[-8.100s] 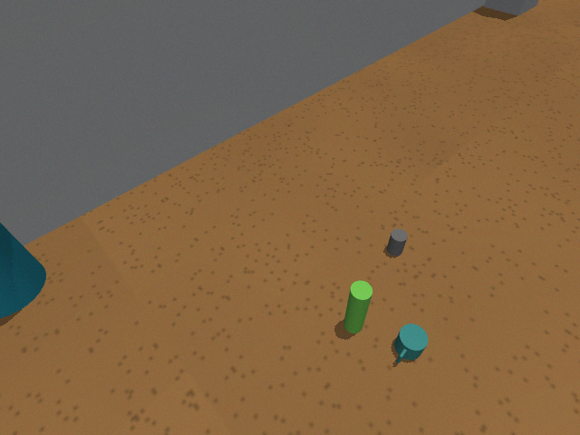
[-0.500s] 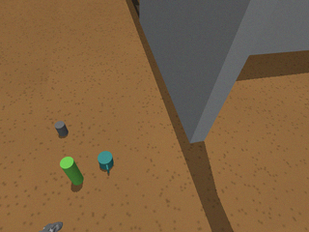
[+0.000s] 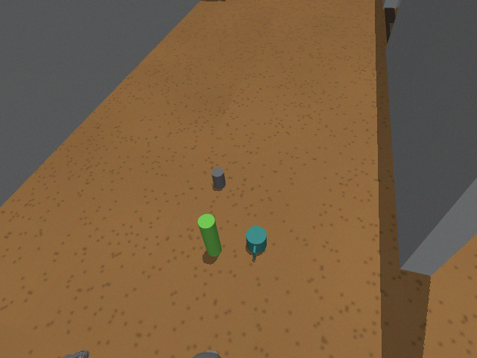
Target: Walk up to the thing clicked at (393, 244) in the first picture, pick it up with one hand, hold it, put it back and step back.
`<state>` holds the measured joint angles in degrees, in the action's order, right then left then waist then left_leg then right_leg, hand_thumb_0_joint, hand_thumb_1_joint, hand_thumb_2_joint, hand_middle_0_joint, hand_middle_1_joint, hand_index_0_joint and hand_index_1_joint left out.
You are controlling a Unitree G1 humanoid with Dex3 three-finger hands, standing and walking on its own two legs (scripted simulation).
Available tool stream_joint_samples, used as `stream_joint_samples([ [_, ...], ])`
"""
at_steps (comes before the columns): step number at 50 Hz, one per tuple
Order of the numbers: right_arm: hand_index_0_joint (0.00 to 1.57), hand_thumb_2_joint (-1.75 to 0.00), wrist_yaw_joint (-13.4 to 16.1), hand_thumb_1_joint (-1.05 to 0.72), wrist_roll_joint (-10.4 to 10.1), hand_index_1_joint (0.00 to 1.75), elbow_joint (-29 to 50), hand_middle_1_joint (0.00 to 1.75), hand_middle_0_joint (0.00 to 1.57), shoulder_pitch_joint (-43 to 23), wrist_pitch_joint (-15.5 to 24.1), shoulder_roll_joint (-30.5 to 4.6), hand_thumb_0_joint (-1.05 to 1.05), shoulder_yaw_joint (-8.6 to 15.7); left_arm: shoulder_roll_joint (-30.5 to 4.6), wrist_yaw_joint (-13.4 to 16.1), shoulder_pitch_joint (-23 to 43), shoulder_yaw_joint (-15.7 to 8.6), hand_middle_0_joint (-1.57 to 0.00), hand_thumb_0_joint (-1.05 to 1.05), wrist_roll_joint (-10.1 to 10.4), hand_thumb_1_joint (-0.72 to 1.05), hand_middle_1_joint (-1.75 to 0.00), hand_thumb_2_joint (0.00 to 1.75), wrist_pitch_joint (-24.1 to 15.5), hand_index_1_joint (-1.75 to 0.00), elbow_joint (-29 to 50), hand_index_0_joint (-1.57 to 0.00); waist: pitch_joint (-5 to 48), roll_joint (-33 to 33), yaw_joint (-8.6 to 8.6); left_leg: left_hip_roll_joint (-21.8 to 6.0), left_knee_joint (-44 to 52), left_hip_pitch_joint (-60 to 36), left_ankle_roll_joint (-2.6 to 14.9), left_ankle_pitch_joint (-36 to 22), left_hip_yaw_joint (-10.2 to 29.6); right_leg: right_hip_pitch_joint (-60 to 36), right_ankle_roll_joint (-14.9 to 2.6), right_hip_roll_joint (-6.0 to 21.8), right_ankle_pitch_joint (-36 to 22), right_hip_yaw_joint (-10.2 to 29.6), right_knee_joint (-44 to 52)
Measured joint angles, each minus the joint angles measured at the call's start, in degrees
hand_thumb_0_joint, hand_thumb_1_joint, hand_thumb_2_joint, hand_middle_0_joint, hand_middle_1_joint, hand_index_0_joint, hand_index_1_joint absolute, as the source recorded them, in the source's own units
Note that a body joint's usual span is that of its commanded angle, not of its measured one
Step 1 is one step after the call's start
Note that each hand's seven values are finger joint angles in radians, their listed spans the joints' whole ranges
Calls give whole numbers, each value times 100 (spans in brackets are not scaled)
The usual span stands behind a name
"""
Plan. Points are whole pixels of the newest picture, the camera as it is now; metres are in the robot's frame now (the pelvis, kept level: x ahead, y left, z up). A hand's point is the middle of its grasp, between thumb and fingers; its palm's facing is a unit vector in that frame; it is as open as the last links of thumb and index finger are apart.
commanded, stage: walk up
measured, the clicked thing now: (218, 178) +1.11 +0.21 -0.73
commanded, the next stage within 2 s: none
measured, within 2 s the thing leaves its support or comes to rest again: neither
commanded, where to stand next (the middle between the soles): +0.09 +0.04 m, yaw +68 degrees
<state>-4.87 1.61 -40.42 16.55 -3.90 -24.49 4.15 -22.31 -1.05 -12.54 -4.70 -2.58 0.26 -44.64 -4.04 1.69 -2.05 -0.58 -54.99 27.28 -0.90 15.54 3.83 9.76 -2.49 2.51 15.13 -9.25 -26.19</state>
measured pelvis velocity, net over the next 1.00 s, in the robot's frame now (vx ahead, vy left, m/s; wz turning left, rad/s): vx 0.06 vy -0.04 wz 0.82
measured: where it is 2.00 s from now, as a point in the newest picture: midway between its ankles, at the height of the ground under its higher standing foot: outside the picture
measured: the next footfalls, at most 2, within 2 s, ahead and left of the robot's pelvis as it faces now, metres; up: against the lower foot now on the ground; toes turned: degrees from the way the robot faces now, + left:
left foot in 0.22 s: +0.05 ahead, +0.14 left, +0.00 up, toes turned +16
right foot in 0.62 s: +0.23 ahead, -0.06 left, +0.00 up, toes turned +30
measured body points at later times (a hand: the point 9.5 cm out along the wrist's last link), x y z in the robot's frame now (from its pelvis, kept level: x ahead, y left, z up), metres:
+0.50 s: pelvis +0.06 +0.01 -0.01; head +0.09 +0.05 +0.43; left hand +0.03 +0.34 -0.13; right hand +0.28 -0.23 -0.09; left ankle +0.01 +0.13 -0.74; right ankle +0.17 -0.11 -0.70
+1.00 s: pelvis +0.06 -0.04 -0.02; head +0.10 -0.02 +0.43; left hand -0.12 +0.26 -0.10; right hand +0.35 -0.22 -0.14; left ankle -0.04 +0.08 -0.71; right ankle +0.19 -0.08 -0.74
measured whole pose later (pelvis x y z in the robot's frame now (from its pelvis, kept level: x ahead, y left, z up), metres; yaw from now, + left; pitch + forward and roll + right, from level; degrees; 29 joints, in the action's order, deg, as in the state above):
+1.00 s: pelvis +0.06 -0.04 -0.02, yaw +47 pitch -2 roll +2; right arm -2.3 1.3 -44.4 19.3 -3.1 -25.0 4.3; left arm -25.5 -1.7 -13.7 -4.6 -2.4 0.4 -40.8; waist -6.9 0.0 -2.6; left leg -1.4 -50.1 23.1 -2.1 25.8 0.8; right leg 21.3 -1.8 10.9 15.2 -13.1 -38.8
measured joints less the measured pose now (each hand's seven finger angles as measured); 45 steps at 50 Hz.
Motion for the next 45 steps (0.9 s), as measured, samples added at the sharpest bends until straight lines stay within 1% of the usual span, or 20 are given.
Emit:
stream_joint_samples([
  [3,20,-90,-23,-90,-11,30,-143,30,20,48,-55,8,1,-14,-17,-100,-70,3,-21,1,-35,90,-30,90,-37,-30,133,-20,-40,-55,-50,-221,445,-237,-7,142,-173,-97,-5,85,118,-354,-39],
  [6,20,-90,-26,-90,-9,30,-222,30,20,14,-60,61,1,-29,-89,-180,-152,2,-21,1,-57,90,-30,90,-45,-30,247,-20,-129,-178,-135,-303,921,-444,31,317,-367,-112,24,186,285,-654,-195],
  [9,20,-90,4,-90,-43,30,-192,30,20,-34,8,112,1,-30,-193,-234,-233,-17,-21,0,-58,90,-30,90,12,-30,283,-20,-188,-339,-190,-259,1426,-670,121,443,-603,-47,84,335,526,-923,-493],
  [11,20,-90,49,-90,-52,30,-109,30,20,-39,86,119,1,-18,-263,-253,-304,-23,-21,0,-24,90,-30,90,70,-30,287,-20,-185,-445,-191,-153,1933,-921,205,326,-761,63,162,489,787,-1075,-875],
  [12,20,-90,94,-90,-37,30,-86,30,20,-84,137,161,1,-7,-321,-247,-326,-36,-21,1,10,90,-30,90,101,-30,272,-20,-241,-616,-189,1,2029,-992,229,162,-799,156,195,687,958,-1046,-1215],
  [13,20,-90,142,-90,-7,30,-31,30,20,-124,175,201,1,-7,-348,-229,-342,-59,-21,1,44,90,-30,90,143,-30,236,-20,-314,-786,-192,154,1994,-1034,248,173,-836,311,207,842,1022,-819,-1682],
  [14,20,-90,195,-90,25,30,49,30,21,-123,217,201,1,-13,-318,-218,-347,-65,-21,1,66,90,-30,90,196,-30,195,-20,-338,-811,-159,213,1896,-1018,268,238,-783,523,278,770,1244,-476,-2205],
  [15,20,-90,241,-90,19,30,115,30,21,-94,259,188,1,-16,-269,-218,-330,-40,-21,1,64,90,-30,90,247,-30,155,-20,-339,-746,-84,226,1822,-997,296,287,-641,719,321,579,1492,-171,-2676],
  [18,20,-90,359,-90,-43,30,198,30,21,73,308,202,1,-66,-194,-236,-252,87,-21,1,83,91,-30,90,276,-30,172,-20,-295,-647,72,318,2047,-1149,311,188,-209,1180,311,238,1687,460,-3359],
  [21,20,-90,417,-90,-81,30,253,30,21,175,326,217,1,-127,-157,-236,-205,136,-21,1,137,91,-30,90,212,-30,327,-20,-275,-650,60,408,2284,-1333,269,98,7,1554,286,240,1343,851,-3194],
  [24,20,-90,444,-90,-29,30,330,30,21,197,323,224,1,-132,-125,-168,-57,154,-21,1,171,90,-30,90,183,-30,389,-20,-302,-566,119,488,2201,-1346,223,147,286,1771,261,254,1108,1015,-2882],
  [30,20,-90,427,-90,65,30,515,30,21,59,291,133,1,-105,-96,19,180,222,-21,1,312,90,-30,90,49,-30,396,-20,-305,-269,291,713,1594,-948,41,410,820,1595,97,11,276,986,-1731],
  [31,20,-90,429,-90,45,30,531,30,21,25,269,96,1,-95,-91,40,193,225,-21,0,310,90,-30,90,7,-30,386,-20,-291,-204,286,756,1409,-837,-7,501,886,1469,85,-50,-5,957,-1438],
  [32,20,-90,444,-90,11,30,494,30,21,-71,236,30,1,-68,-20,70,226,227,-21,0,287,90,-30,90,-33,-30,353,-20,-333,-15,264,714,1171,-721,11,568,966,1463,120,-122,-38,861,-1440],
  [33,20,-90,474,-90,-20,30,443,30,21,-174,187,8,1,-34,21,85,238,254,-21,0,250,90,-30,90,-54,-30,353,-20,-376,115,276,714,842,-563,70,841,956,1478,141,-119,10,751,-1504],
  [35,20,-90,523,-90,-33,30,392,30,21,-233,111,26,1,-2,36,69,302,320,-21,0,188,90,-30,90,-39,-30,356,-20,-440,143,292,776,-59,-166,105,1364,577,1457,130,102,90,577,-1568],
  [37,20,-90,465,-90,-19,30,326,30,20,-207,85,5,1,-14,59,67,346,312,-21,0,152,90,-30,90,-41,-30,373,-20,-503,88,219,713,-820,108,57,1382,179,1359,97,335,50,486,-1459],
  [39,20,-90,361,-90,-3,30,274,30,21,-156,83,-54,1,-3,76,88,303,287,-21,0,136,90,-30,90,-76,-30,389,-20,-506,106,149,537,-1226,254,26,1060,56,1283,89,456,-50,388,-1278],
  [42,20,-90,261,-90,5,30,177,30,21,-13,78,-110,1,39,29,82,172,219,-21,0,91,90,-30,90,-67,-30,380,-21,-436,148,105,272,-1274,242,-31,673,134,1217,83,547,-122,185,-1120],
  [45,20,-90,234,-90,-16,30,-51,30,21,135,42,-107,1,46,-73,36,19,125,-21,0,35,90,-30,90,-36,-30,401,-21,-340,94,58,46,-672,15,-132,715,79,1163,47,633,-116,-36,-1071],
])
